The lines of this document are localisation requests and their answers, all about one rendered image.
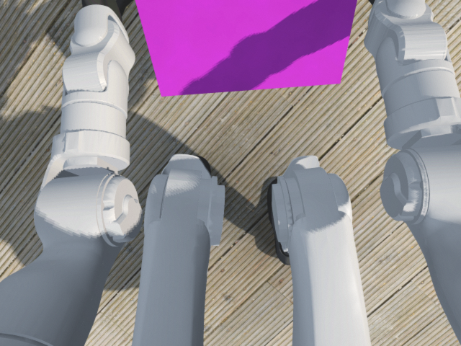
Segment robot shin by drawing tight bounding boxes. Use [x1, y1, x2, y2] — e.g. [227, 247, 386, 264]
[280, 156, 352, 253]
[144, 154, 212, 235]

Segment robot left forearm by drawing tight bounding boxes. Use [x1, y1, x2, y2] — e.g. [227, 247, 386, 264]
[34, 4, 135, 235]

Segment robot right forearm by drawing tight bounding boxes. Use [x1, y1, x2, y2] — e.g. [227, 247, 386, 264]
[364, 0, 461, 150]

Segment robot left shin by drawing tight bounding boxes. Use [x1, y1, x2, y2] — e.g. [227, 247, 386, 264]
[144, 154, 212, 235]

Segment carton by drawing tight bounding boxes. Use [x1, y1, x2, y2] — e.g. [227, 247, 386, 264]
[135, 0, 357, 97]

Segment robot right upper arm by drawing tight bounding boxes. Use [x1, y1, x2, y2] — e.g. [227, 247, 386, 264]
[380, 145, 461, 344]

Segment robot left upper arm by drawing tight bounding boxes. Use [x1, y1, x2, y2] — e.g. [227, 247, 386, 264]
[0, 173, 143, 346]

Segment robot right shin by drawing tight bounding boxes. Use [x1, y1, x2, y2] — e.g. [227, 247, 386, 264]
[280, 156, 352, 253]

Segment robot left hand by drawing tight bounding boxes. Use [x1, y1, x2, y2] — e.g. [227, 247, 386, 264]
[82, 0, 133, 23]

